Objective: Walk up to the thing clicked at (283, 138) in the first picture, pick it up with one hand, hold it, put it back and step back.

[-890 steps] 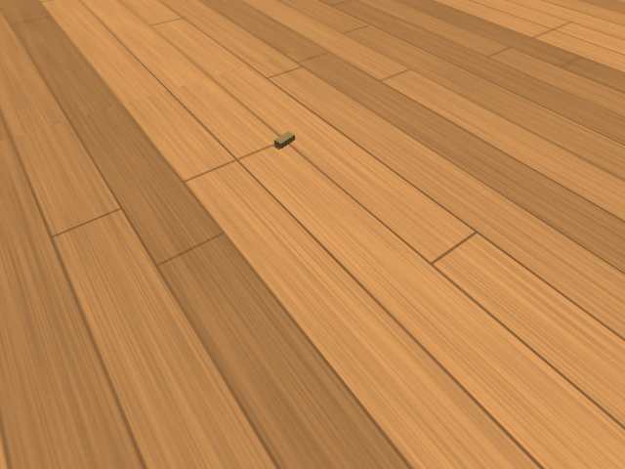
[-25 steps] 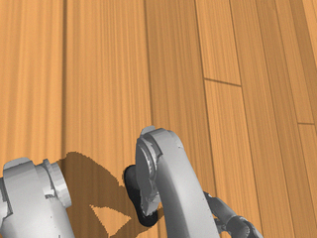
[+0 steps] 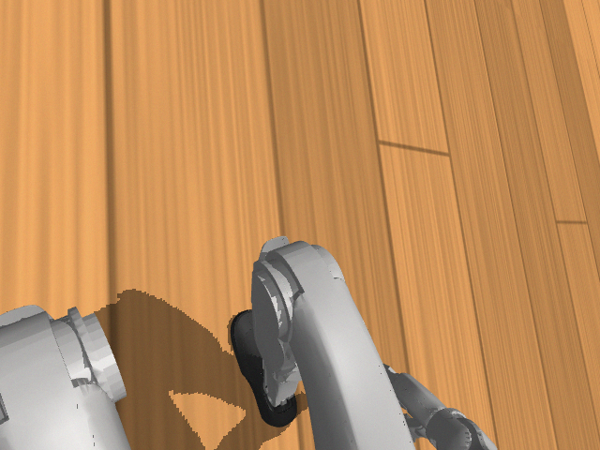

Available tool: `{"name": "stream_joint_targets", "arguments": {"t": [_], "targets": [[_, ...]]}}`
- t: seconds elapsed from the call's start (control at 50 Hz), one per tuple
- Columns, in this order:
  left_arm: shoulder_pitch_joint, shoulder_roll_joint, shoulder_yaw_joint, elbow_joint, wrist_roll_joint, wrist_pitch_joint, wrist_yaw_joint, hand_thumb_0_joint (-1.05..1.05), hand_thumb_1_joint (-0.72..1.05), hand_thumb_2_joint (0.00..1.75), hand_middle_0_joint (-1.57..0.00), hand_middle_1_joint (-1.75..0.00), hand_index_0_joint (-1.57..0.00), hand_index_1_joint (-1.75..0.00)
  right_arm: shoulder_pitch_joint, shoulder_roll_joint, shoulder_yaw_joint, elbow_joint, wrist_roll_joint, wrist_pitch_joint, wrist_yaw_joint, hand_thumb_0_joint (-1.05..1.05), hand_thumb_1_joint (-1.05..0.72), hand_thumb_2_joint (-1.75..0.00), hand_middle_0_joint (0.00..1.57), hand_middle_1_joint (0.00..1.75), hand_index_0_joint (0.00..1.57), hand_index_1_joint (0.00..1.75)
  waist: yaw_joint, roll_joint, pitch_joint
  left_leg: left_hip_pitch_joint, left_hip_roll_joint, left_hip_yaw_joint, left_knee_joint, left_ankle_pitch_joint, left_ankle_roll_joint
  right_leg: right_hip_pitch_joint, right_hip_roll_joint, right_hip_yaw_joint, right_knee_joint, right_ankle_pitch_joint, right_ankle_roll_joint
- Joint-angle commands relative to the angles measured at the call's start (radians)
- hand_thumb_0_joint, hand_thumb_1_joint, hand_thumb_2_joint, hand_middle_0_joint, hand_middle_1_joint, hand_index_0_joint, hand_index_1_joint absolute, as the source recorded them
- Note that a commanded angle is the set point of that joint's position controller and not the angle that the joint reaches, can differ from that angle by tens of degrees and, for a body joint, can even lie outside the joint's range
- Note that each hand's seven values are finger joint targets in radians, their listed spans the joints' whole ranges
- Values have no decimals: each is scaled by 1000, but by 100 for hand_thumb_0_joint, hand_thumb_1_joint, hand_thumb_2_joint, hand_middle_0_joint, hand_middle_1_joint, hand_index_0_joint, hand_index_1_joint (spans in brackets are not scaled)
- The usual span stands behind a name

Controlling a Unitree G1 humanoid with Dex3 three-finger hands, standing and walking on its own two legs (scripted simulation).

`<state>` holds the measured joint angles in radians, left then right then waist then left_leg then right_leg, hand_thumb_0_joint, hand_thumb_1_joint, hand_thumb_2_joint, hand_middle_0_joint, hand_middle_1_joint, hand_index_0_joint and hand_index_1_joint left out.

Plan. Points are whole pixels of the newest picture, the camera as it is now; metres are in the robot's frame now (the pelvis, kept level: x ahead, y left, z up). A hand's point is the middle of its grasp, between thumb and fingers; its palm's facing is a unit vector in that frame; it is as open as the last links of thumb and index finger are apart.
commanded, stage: rest palm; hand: left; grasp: from above
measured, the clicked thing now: out of the picture +0.44 +0.41 -0.28
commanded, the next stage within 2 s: close in 1.00 s
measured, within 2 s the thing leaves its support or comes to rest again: neither
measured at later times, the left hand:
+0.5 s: hand out of the picture +0.41 +0.39 -0.23, palm faces -0.45 -0.14 -0.88, open 14.4 cm
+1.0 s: hand out of the picture +0.40 +0.39 -0.23, palm faces -0.45 -0.14 -0.88, open 14.5 cm
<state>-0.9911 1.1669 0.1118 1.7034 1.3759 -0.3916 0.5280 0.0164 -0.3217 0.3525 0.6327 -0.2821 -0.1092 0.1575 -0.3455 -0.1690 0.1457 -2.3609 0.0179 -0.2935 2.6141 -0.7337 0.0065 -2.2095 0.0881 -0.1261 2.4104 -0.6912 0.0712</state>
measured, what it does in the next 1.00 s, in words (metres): stands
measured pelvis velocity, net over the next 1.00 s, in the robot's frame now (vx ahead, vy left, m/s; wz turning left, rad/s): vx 0.00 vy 0.00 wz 0.00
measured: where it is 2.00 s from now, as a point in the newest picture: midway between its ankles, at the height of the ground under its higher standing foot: (194, 430)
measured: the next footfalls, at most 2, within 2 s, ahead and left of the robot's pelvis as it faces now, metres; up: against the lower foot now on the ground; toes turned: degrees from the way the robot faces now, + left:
none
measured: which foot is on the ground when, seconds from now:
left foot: down 0.00-1.00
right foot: down 0.00-1.00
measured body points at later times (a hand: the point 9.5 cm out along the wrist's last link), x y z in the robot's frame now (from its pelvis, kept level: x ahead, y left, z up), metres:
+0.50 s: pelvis +0.00 +0.00 +0.00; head +0.25 +0.17 +0.33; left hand +0.42 +0.40 -0.18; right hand +0.11 -0.26 -0.05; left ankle +0.06 +0.12 -0.26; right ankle +0.12 -0.14 -0.26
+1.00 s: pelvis +0.00 +0.00 +0.00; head +0.25 +0.16 +0.33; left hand +0.42 +0.39 -0.18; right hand +0.12 -0.25 -0.06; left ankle +0.06 +0.12 -0.26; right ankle +0.12 -0.14 -0.26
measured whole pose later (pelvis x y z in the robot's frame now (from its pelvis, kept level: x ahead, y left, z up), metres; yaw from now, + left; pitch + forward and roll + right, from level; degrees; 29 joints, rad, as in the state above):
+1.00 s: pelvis +0.00 +0.00 +0.00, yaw +0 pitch +25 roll -16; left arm -0.97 1.17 0.13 1.66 1.40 -0.43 0.54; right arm 0.00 -0.32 0.36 0.63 -0.30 -0.10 0.16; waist -0.33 -0.18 0.15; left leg -2.35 0.02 -0.30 2.62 -0.73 0.00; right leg -2.21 0.08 -0.13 2.41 -0.68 0.08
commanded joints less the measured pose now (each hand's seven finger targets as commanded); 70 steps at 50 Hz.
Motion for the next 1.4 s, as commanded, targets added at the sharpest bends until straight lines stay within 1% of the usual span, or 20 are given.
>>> {"name": "stream_joint_targets", "arguments": {"t": [0.0,0.14,0.18,0.24,0.3,0.36,0.38,0.4,0.44,0.5,0.54,0.66,0.7,0.74,0.78,0.9,0.94,1.08,1.36,1.38], "targets": [[-198,266,18,-133,-19,-24,25,0,-57,103,-9,-94,-5,-98,122,-334,-100,-15,-1,5,-15,0,-90,-90,20,30,20,30,-20,585,-594,547,36,98,-305,265,-9,265,14,-151,-159,267,-79],[-195,284,43,-164,-8,-52,50,0,-59,104,-7,-93,-3,-98,114,-336,-100,-6,-13,18,-18,0,-90,-90,20,30,20,30,-14,594,-621,569,41,102,-296,301,-8,287,20,-154,-164,288,-81],[-170,243,20,-123,-9,-49,53,0,-58,104,-8,-92,-4,-97,103,-326,-96,-5,-16,19,-17,0,-90,-90,20,30,20,30,-23,555,-581,525,40,104,-292,257,-5,266,22,-155,-172,259,-79],[-190,251,16,-136,9,-44,65,0,-57,104,-8,-94,-4,-98,108,-330,-105,2,-16,19,-18,0,-89,-90,20,30,20,30,-14,593,-588,549,41,106,-298,276,-10,257,21,-151,-164,269,-87],[-207,256,26,-159,-5,-40,77,0,-57,105,-9,-91,-4,-97,130,-340,-115,25,-18,20,-16,0,-89,-90,20,30,20,30,-12,593,-588,543,38,103,-310,274,-14,254,18,-159,-164,269,-85],[-174,247,12,-92,9,-22,74,0,-57,104,-9,-92,-4,-97,104,-326,-98,-5,-14,14,-14,0,-89,-90,20,30,20,30,-17,550,-579,516,39,105,-294,249,-5,250,18,-153,-163,254,-81],[-225,257,19,-174,-9,-30,77,0,-57,104,-9,-90,-4,-96,124,-347,-118,28,-18,20,-17,0,-89,-90,20,30,20,30,-16,564,-605,527,37,102,-303,264,-10,256,18,-157,-169,266,-80],[-220,261,14,-131,8,-21,74,0,-58,104,-8,-92,-3,-97,130,-340,-112,21,-15,17,-17,0,-89,-90,20,30,20,30,-18,588,-592,535,36,104,-304,274,-11,255,16,-153,-161,277,-84],[-209,266,26,-118,-7,-15,72,0,-58,104,-9,-92,-4,-97,119,-345,-110,12,-15,13,-17,0,-89,-90,20,30,20,30,-15,567,-586,530,38,95,-308,271,-11,239,16,-160,-155,269,-83],[-185,237,1,-95,-5,-5,56,0,-59,105,-9,-91,-3,-97,105,-328,-98,-4,-12,6,-13,0,-89,-90,20,30,20,30,-18,549,-567,497,37,101,-303,227,-8,246,18,-150,-161,243,-81],[-228,271,21,-140,-19,-7,50,0,-59,105,-9,-91,-3,-97,115,-344,-109,-2,-6,6,-18,0,-89,-90,20,30,20,30,-15,564,-590,508,35,100,-302,236,-8,252,16,-150,-166,253,-81],[-199,278,31,-142,-24,-27,31,0,-59,105,-8,-92,-3,-97,111,-336,-97,-8,-5,10,-20,0,-89,-90,20,30,20,30,-12,581,-601,535,38,95,-305,269,-12,263,15,-155,-157,268,-80],[-166,245,11,-103,-21,-29,22,0,-59,106,-7,-92,-2,-98,110,-328,-90,-14,-7,10,-15,0,-89,-90,20,30,20,30,-20,567,-565,534,40,89,-304,270,-12,246,13,-160,-148,267,-78],[-211,298,47,-182,-19,-44,33,0,-59,106,-8,-92,-2,-98,117,-343,-97,-8,-9,17,-21,0,-89,-90,20,30,20,30,-8,594,-619,557,40,90,-310,286,-14,268,16,-159,-157,276,-81],[-168,266,26,-125,-16,-44,31,0,-59,106,-8,-92,-2,-98,104,-333,-91,-17,-11,16,-16,0,-89,-90,20,30,20,30,-12,577,-573,530,40,98,-299,264,-11,253,15,-157,-154,261,-80],[-213,303,59,-193,-3,-49,62,0,-59,106,-8,-91,-2,-97,121,-346,-107,-1,-14,21,-20,0,-89,-90,20,30,20,30,-5,593,-633,547,40,106,-293,291,-10,281,18,-149,-162,286,-81],[-165,257,38,-118,-2,-37,62,0,-58,105,-7,-92,-2,-97,113,-332,-100,-6,-19,16,-16,0,-89,-90,20,30,20,30,-17,558,-576,508,41,107,-289,254,-7,257,17,-150,-160,261,-80],[-203,238,4,-131,-16,-14,53,0,-58,106,-8,-91,-2,-97,122,-342,-116,14,-13,10,-19,0,-89,-90,20,30,20,30,-13,550,-558,482,36,102,-304,217,-10,226,16,-155,-162,233,-84],[-177,278,38,-134,-20,-48,43,0,-40,94,-17,-87,-15,-90,100,-341,-92,-8,-13,21,-23,0,-89,-90,20,30,20,30,-10,565,-576,521,38,97,-302,273,-12,254,12,-160,-151,270,-80],[-177,285,31,-150,-1,-47,43,0,-40,93,-17,-87,-15,-90,105,-341,-94,-7,-17,19,-20,0,-88,-90,20,30,20,30,-6,594,-590,551,40,102,-297,292,-12,259,13,-155,-148,279,-81]]}}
